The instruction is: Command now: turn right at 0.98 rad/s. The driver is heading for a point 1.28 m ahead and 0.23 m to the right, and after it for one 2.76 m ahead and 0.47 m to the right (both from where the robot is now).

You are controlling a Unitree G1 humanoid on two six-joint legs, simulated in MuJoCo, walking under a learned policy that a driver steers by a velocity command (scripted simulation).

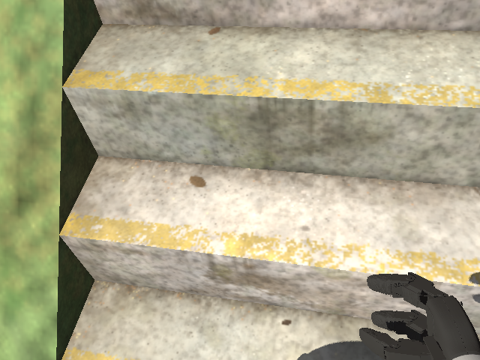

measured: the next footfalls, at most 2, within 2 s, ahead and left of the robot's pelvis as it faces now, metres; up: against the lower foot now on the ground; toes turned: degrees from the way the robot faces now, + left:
left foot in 0.24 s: +0.16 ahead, +0.17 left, +0.00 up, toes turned -19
right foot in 0.80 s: -0.12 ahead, -0.07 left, -0.22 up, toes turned -42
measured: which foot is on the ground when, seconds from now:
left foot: up 0.00-0.22, down 0.24-0.80, up 0.82-1.00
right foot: down 0.00-0.24, up 0.26-0.78, down 0.80-1.00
